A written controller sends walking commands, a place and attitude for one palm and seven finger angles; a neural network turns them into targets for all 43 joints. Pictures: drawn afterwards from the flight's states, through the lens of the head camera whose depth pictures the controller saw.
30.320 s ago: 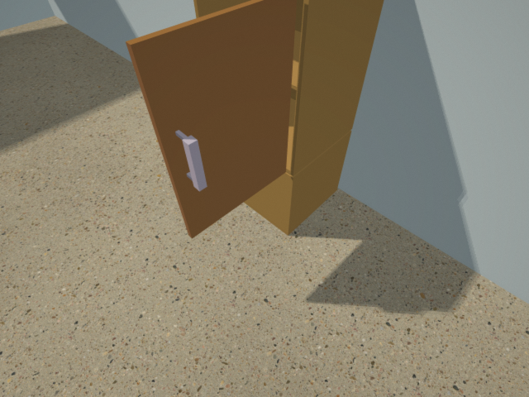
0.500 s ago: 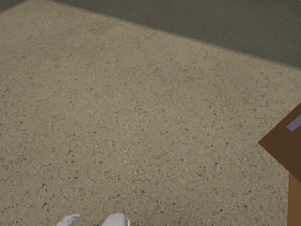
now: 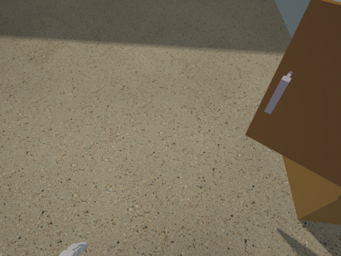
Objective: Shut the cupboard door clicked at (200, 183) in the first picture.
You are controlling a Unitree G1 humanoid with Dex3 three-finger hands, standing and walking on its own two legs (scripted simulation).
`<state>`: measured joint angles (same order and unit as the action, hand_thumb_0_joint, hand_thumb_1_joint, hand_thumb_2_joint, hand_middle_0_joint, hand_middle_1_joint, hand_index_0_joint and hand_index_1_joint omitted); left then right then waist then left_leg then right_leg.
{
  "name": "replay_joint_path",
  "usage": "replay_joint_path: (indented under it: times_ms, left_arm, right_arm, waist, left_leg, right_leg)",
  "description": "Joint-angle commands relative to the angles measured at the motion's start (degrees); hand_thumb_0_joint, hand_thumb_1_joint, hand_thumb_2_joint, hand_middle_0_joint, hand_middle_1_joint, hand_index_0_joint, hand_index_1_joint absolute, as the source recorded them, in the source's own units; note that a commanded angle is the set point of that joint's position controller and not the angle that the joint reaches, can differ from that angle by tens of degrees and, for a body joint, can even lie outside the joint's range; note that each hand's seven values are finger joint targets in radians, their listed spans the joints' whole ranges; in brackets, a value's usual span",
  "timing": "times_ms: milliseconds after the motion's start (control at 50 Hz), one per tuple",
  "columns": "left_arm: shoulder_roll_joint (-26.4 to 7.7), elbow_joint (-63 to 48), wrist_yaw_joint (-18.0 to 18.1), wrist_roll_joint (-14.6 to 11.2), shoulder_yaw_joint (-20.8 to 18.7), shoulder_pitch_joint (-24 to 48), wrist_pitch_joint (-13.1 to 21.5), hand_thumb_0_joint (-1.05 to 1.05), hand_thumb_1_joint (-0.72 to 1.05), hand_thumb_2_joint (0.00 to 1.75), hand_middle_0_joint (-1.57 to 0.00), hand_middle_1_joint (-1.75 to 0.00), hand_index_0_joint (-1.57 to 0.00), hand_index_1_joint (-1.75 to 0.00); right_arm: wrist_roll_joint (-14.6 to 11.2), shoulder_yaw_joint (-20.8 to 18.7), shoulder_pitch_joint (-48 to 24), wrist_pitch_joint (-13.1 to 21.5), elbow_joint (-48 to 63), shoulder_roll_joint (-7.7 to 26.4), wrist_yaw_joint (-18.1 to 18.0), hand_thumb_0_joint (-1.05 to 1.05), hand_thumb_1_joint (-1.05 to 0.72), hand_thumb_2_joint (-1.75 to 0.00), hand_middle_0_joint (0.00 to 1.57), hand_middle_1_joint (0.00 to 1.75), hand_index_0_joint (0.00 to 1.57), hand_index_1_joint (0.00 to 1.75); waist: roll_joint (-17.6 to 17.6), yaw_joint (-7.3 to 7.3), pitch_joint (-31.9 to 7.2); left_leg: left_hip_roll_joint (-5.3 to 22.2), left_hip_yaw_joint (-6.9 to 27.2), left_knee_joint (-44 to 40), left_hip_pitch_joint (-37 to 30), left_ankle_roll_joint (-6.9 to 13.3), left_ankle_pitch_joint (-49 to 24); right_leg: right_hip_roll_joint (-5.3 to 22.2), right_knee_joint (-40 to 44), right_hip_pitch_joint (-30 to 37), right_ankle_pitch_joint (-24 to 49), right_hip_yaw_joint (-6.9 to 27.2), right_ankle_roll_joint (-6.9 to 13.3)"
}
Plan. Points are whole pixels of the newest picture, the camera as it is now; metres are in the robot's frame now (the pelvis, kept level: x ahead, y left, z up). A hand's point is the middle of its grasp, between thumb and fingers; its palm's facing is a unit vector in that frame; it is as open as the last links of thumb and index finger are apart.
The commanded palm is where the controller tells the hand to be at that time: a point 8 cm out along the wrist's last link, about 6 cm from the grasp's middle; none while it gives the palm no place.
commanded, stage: turn to face it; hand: left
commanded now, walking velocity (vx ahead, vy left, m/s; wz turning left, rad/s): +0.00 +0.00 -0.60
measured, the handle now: (278, 92) +0.62 -0.34 -0.02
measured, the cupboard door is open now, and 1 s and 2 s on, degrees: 59 59 59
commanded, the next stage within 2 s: take the last steps up to it in 1.00 s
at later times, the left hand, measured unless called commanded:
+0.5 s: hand out of the picture +0.13 +0.21 -0.17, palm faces -0.23 -0.96 -0.19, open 7.4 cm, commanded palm none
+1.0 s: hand (131, 238) +0.18 +0.12 -0.14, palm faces -0.50 -0.83 -0.25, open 7.4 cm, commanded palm none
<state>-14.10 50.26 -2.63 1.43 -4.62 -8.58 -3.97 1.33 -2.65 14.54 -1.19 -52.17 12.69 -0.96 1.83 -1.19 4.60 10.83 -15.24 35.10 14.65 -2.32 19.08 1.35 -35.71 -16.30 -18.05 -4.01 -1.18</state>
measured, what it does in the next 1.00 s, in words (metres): steps on the spot, turning right: left foot, then right foot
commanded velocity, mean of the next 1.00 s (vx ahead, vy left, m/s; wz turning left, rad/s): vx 0.00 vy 0.00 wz -0.48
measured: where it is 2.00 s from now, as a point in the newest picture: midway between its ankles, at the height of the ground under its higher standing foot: outside the picture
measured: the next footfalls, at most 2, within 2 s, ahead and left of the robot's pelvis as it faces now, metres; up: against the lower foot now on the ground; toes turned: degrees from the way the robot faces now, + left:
left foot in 0.42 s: +0.09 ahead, +0.12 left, +0.00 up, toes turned -12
right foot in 0.82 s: -0.03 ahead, -0.12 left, +0.00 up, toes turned -31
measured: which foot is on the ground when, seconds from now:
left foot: down 0.00-0.00, up 0.02-0.40, down 0.42-0.82, up 0.84-1.00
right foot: down 0.00-0.42, up 0.44-0.80, down 0.82-1.00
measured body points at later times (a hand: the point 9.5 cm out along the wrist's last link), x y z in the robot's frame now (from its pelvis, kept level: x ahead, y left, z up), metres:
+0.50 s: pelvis +0.01 +0.03 +0.00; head +0.06 +0.05 +0.45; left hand +0.14 +0.26 -0.16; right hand +0.05 -0.25 -0.11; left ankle +0.05 +0.13 -0.73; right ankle -0.03 -0.10 -0.69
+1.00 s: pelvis +0.00 +0.00 +0.01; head +0.01 -0.03 +0.46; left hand +0.21 +0.16 -0.12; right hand -0.11 -0.24 -0.15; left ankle +0.05 +0.12 -0.66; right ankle -0.06 -0.10 -0.73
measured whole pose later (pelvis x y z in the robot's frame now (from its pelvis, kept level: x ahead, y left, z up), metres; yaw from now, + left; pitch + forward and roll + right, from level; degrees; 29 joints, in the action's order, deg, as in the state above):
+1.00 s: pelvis +0.00 +0.00 +0.01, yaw -30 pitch +0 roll +0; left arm -10.5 52.0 -0.1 1.5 -2.2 -10.0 -1.8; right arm 0.9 -3.4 14.1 -3.7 -55.1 14.9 -0.9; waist 3.0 -2.0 3.4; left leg 4.7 -3.5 61.7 27.8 -4.1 24.0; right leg 0.1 -29.4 -13.2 -16.0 -0.5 0.7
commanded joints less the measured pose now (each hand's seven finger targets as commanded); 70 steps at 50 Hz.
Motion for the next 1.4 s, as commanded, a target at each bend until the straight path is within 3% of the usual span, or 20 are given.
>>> replay_joint_path:
  times_ms: [0,120,280,360,400,420,500,660,740,760,800,820,920,1060,1120,1140,1160,1180,1260,1380]
  left_arm:
    - [-15.41,-0.85,2.45,-0.22,-2.92,-11.00,2.63,0.00,0.90,0.90,-0.20,-0.30,-0.20,-0.30]
    - [-9.21,-3.68,3.39,-0.47,-1.31,-2.39,3.11,0.00,0.90,0.90,-0.20,-0.30,-0.20,-0.30]
    - [-11.16,-3.29,3.12,0.24,-2.14,-4.22,2.72,0.00,0.90,0.90,-0.20,-0.30,-0.20,-0.30]
    - [-10.10,-3.70,2.91,-0.31,-2.09,-0.62,2.01,0.00,0.90,0.90,-0.20,-0.30,-0.20,-0.30]
    - [-4.38,-5.35,2.14,-1.42,-0.91,-2.54,1.57,0.00,0.90,0.90,-0.20,-0.30,-0.20,-0.30]
    - [-6.05,-5.52,2.06,-0.72,-1.10,-0.74,1.49,0.00,0.90,0.90,-0.20,-0.30,-0.20,-0.30]
    - [-6.16,-3.09,0.61,-0.11,-2.06,-2.64,0.79,0.00,0.90,0.90,-0.20,-0.30,-0.20,-0.30]
    - [-3.23,-4.10,0.28,-0.27,-0.51,1.52,0.80,0.00,0.90,0.90,-0.20,-0.30,-0.20,-0.30]
    - [-3.45,-2.64,0.71,-0.35,-0.35,-2.31,1.56,0.00,0.90,0.90,-0.20,-0.30,-0.20,-0.30]
    - [-5.24,-1.75,0.94,-0.15,-0.58,-4.49,1.97,0.00,0.90,0.90,-0.20,-0.30,-0.20,-0.30]
    - [-14.77,0.29,2.39,0.35,-2.34,-10.38,3.05,0.00,0.90,0.90,-0.20,-0.30,-0.20,-0.30]
    - [-14.47,0.59,2.94,-0.31,-1.90,-11.39,2.99,0.00,0.90,0.90,-0.20,-0.30,-0.20,-0.30]
    - [-7.81,-1.82,3.73,-0.27,-0.30,-1.61,3.22,0.00,0.90,0.90,-0.20,-0.30,-0.20,-0.30]
    - [-8.83,-0.60,3.59,0.52,-1.04,-2.60,2.93,0.00,0.90,0.90,-0.20,-0.30,-0.20,-0.30]
    - [-7.25,-0.10,3.28,-0.40,-0.84,-1.05,2.51,0.00,0.90,0.90,-0.20,-0.30,-0.20,-0.30]
    - [-4.72,-0.34,2.86,-0.77,-0.21,-1.86,2.21,0.00,0.90,0.90,-0.20,-0.30,-0.20,-0.30]
    - [-1.01,-1.28,2.31,-0.86,0.33,-2.94,2.02,0.00,0.90,0.90,-0.20,-0.30,-0.20,-0.30]
    - [-2.25,-2.84,1.99,-0.25,0.05,-0.03,1.91,0.00,0.90,0.90,-0.20,-0.30,-0.20,-0.30]
    - [-3.32,0.01,-0.11,0.84,-0.95,-1.04,2.46,0.00,0.90,0.90,-0.20,-0.30,-0.20,-0.30]
    - [-0.71,1.25,-0.30,0.43,0.08,-0.18,2.53,0.00,0.90,0.90,-0.20,-0.30,-0.20,-0.30]
  right_arm:
    - [-0.55,-1.60,-5.19,-0.20,7.72,6.34,-0.37,0.00,-0.90,-0.90,0.20,0.30,0.20,0.30]
    - [-0.38,-1.81,-3.84,-0.91,4.87,6.78,-0.01,0.00,-0.90,-0.90,0.20,0.30,0.20,0.30]
    - [-0.89,-1.48,-6.11,-0.34,6.69,5.88,-0.36,0.00,-0.90,-0.90,0.20,0.30,0.20,0.30]
    - [-1.33,-1.52,0.09,0.63,4.90,6.45,-0.89,0.00,-0.90,-0.90,0.20,0.30,0.20,0.30]
    - [-0.14,-2.82,3.01,1.63,5.06,15.56,-1.30,0.00,-0.90,-0.90,0.20,0.30,0.20,0.30]
    - [0.15,-2.72,3.48,1.18,5.42,16.14,-1.50,0.00,-0.90,-0.90,0.20,0.30,0.20,0.30]
    - [0.58,-0.96,-4.22,1.42,7.58,10.82,-1.85,0.00,-0.90,-0.90,0.20,0.30,0.20,0.30]
    - [0.42,-2.07,1.76,0.99,4.02,11.30,-1.24,0.00,-0.90,-0.90,0.20,0.30,0.20,0.30]
    - [0.04,-2.85,0.72,0.65,3.03,12.47,-0.69,0.00,-0.90,-0.90,0.20,0.30,0.20,0.30]
    - [-0.28,-2.77,0.73,0.55,2.82,11.61,-0.40,0.00,-0.90,-0.90,0.20,0.30,0.20,0.30]
    - [-0.68,-1.06,-3.49,0.37,6.26,4.88,-0.04,0.00,-0.90,-0.90,0.20,0.30,0.20,0.30]
    - [-0.75,-1.02,-4.23,-0.57,5.84,6.58,-0.64,0.00,-0.90,-0.90,0.20,0.30,0.20,0.30]
    - [-0.33,-1.32,-0.42,-1.01,1.81,6.12,-0.01,0.00,-0.90,-0.90,0.20,0.30,0.20,0.30]
    - [-0.63,-0.92,-0.75,-0.39,1.57,3.66,-0.04,0.00,-0.90,-0.90,0.20,0.30,0.20,0.30]
    - [-0.30,-0.33,6.25,0.75,-0.96,3.37,-0.59,0.00,-0.90,-0.90,0.20,0.30,0.20,0.30]
    - [0.06,-0.69,8.24,1.49,-1.48,6.41,-0.84,0.00,-0.90,-0.90,0.20,0.30,0.20,0.30]
    - [0.97,-2.09,11.31,1.72,-1.67,12.29,-0.88,0.00,-0.90,-0.90,0.20,0.30,0.20,0.30]
    - [1.26,-2.52,12.56,1.56,-1.22,15.06,-1.37,0.00,-0.90,-0.90,0.20,0.30,0.20,0.30]
    - [0.98,-0.63,5.83,3.15,0.07,8.39,-1.77,0.00,-0.90,-0.90,0.20,0.30,0.20,0.30]
    - [0.49,-0.73,12.75,4.27,-3.62,6.79,-1.80,0.00,-0.90,-0.90,0.20,0.30,0.20,0.30]
  waist:
    - [-20.07,6.55,-7.76]
    - [-11.75,1.27,-6.40]
    - [-10.36,2.30,-6.74]
    - [-9.39,-1.00,-7.41]
    - [16.49,-1.35,-9.46]
    - [13.15,-2.18,-7.86]
    - [8.65,1.94,-4.40]
    - [10.17,-1.00,-6.77]
    - [9.50,0.96,-8.31]
    - [5.79,2.14,-8.46]
    - [-20.14,5.59,-7.78]
    - [-15.07,5.94,-8.28]
    - [-14.36,0.55,-5.32]
    - [-10.72,1.54,-3.70]
    - [-8.88,-1.61,-5.41]
    - [-0.58,-2.11,-5.65]
    - [16.05,-3.15,-5.43]
    - [15.44,-4.48,-2.70]
    - [6.38,-0.48,-0.07]
    - [6.28,-1.70,-1.29]
  left_leg:
    - [-5.58,7.86,25.97,19.84,-1.82,19.25]
    - [-4.72,15.01,29.71,18.35,-2.89,2.71]
    - [-7.79,14.70,12.74,12.26,-2.63,5.66]
    - [-9.47,14.37,-7.80,-4.49,-1.67,-5.75]
    - [12.08,35.18,-19.63,-15.10,5.87,-11.70]
    - [17.35,36.94,-19.64,-9.26,10.42,-15.31]
    - [8.95,21.59,-17.34,-4.51,9.41,-22.38]
    - [8.56,13.27,-13.13,-9.95,9.69,-28.22]
    - [8.55,10.63,-7.09,-5.78,7.06,-25.69]
    - [6.13,9.31,-2.85,-0.77,4.52,-20.83]
    - [-6.37,5.03,19.32,19.19,-1.39,17.80]
    - [-5.60,12.76,26.94,18.66,-0.81,17.35]
    - [-5.15,14.50,29.57,16.98,-1.89,3.85]
    - [-7.52,12.46,9.75,8.90,-1.23,5.24]
    - [-8.77,11.21,-7.39,-5.14,-0.69,-6.33]
    - [-4.33,17.67,-14.38,-10.91,0.82,-1.34]
    - [8.98,35.54,-21.54,-12.35,5.12,11.10]
    - [16.56,44.52,-27.37,-7.56,9.87,20.31]
    - [8.86,29.34,-26.40,-3.63,7.20,7.61]
    - [7.40,18.49,-24.24,-12.74,8.12,-10.78]
  right_leg:
    - [21.16,16.46,15.82,39.01,27.80,12.44]
    - [10.95,14.81,9.36,30.33,16.78,10.58]
    - [11.17,14.03,7.50,24.35,24.41,12.79]
    - [6.65,8.42,-2.58,20.44,24.74,7.62]
    - [-6.55,-10.21,-17.03,-11.83,10.57,0.81]
    - [-4.12,-21.74,-15.81,-17.79,8.13,0.17]
    - [-0.67,-32.11,-15.57,-9.14,6.54,-1.70]
    - [-0.33,-13.14,-9.51,-7.95,0.34,-1.66]
    - [-1.69,3.41,2.07,1.15,-1.50,0.16]
    - [-0.99,10.91,9.07,7.88,-0.08,1.03]
    - [20.05,16.69,18.18,36.11,25.90,10.10]
    - [21.99,16.68,13.79,35.88,24.95,14.11]
    - [11.80,16.15,7.28,28.49,13.49,10.77]
    - [12.31,16.92,4.01,15.35,17.98,12.38]
    - [8.06,13.00,-2.04,4.99,16.28,8.23]
    - [3.50,7.69,-8.85,-6.08,13.42,5.71]
    - [-4.43,-7.58,-16.75,-15.51,5.22,2.53]
    - [-3.99,-18.63,-20.05,-16.82,4.81,2.30]
    - [0.63,-29.92,-20.35,-2.08,6.45,1.32]
    - [1.43,-24.51,-22.94,4.50,4.43,-0.28]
